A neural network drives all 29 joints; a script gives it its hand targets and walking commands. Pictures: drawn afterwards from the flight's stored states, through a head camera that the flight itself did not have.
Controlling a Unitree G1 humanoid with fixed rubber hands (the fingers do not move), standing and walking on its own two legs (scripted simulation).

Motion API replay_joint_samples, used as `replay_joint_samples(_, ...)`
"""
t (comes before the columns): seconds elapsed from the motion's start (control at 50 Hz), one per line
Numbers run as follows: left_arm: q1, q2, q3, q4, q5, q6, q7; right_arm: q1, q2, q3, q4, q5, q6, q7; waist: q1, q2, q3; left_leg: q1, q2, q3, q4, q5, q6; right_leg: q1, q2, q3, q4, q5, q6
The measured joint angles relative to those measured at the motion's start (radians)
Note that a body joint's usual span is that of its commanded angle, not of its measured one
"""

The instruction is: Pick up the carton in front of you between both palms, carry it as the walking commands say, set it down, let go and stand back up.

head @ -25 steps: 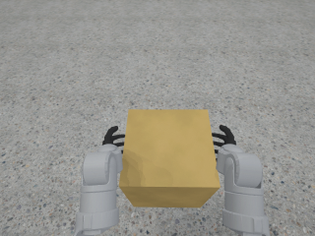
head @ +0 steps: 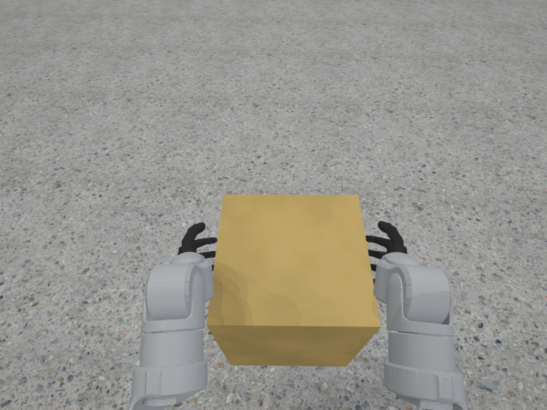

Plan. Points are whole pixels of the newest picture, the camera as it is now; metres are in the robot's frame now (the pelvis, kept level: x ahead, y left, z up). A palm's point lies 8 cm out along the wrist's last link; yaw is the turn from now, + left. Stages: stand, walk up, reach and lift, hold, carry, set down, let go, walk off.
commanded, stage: carry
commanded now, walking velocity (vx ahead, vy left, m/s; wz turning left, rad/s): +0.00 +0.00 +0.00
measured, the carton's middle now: (289, 286) +0.32 +0.00 -0.01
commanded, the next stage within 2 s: hold in 1.66 s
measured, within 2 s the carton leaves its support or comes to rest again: neither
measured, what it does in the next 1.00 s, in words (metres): shifts its weight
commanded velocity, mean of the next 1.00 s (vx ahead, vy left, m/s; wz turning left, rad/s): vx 0.00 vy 0.00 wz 0.00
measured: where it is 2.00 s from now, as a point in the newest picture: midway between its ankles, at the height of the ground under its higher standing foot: outside the picture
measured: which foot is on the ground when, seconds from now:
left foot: down 0.00-1.00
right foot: down 0.00-1.00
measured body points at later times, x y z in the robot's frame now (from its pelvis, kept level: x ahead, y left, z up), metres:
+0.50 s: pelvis -0.04 +0.00 +0.00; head -0.08 +0.00 +0.45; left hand +0.25 +0.15 +0.06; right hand +0.25 -0.14 +0.07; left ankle -0.08 +0.10 -0.73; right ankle +0.00 -0.11 -0.73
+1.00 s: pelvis -0.07 +0.01 +0.01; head -0.10 +0.01 +0.45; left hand +0.24 +0.16 +0.03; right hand +0.24 -0.14 +0.03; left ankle -0.08 +0.10 -0.73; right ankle +0.00 -0.11 -0.73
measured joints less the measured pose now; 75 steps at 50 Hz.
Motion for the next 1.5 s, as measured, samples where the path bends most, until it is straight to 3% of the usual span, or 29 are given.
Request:
replay_joint_samples(0.34,0.011,0.003,-0.003,0.070,0.018,-0.024,-0.015,0.011,-0.004,0.000,0.067,-0.015,-0.021,0.011,-0.002,-0.004,-0.018,-0.002,-0.001,0.008,-0.014,0.048,0.005,0.010,0.000,0.001,-0.043,0.064,-0.006)
replay_joint_samples(0.7,0.080,0.021,-0.043,0.242,0.058,-0.273,-0.051,0.087,-0.024,0.037,0.233,-0.057,-0.272,0.056,0.002,-0.008,0.000,-0.033,-0.010,0.017,-0.026,0.095,0.020,-0.009,-0.007,0.009,-0.085,0.132,-0.004)
replay_joint_samples(0.76,0.088,0.023,-0.037,0.280,0.079,-0.329,-0.080,0.094,-0.026,0.032,0.271,-0.076,-0.325,0.081,0.000,-0.008,-0.003,-0.037,-0.012,0.018,-0.025,0.098,0.022,-0.012,-0.008,0.010,-0.088,0.136,-0.003)
replay_joint_samples(0.88,0.105,0.026,0.004,0.333,0.123,-0.444,-0.192,0.106,-0.028,-0.014,0.329,-0.128,-0.440,0.197,-0.001,-0.009,0.000,-0.041,-0.015,0.018,-0.024,0.102,0.026,-0.014,-0.012,0.011,-0.090,0.144,0.000)
replay_joint_samples(1.02,0.080,0.021,0.043,0.383,0.145,-0.534,-0.220,0.082,-0.023,-0.050,0.380,-0.151,-0.532,0.227,0.000,-0.010,0.013,-0.046,-0.019,0.020,-0.025,0.108,0.030,-0.018,-0.016,0.014,-0.094,0.153,0.003)
replay_joint_samples(1.18,0.099,0.025,0.020,0.317,0.121,-0.509,-0.210,0.103,-0.028,-0.026,0.311,-0.122,-0.505,0.217,-0.001,-0.007,0.008,-0.056,-0.020,0.020,-0.016,0.104,0.034,-0.025,-0.019,0.015,-0.089,0.152,0.008)
replay_joint_samples(1.5,0.113,0.028,0.008,0.306,0.117,-0.485,-0.205,0.117,-0.031,-0.013,0.301,-0.118,-0.480,0.213,-0.001,-0.007,0.013,-0.054,-0.026,0.024,-0.016,0.105,0.042,-0.021,-0.024,0.020,-0.096,0.159,0.016)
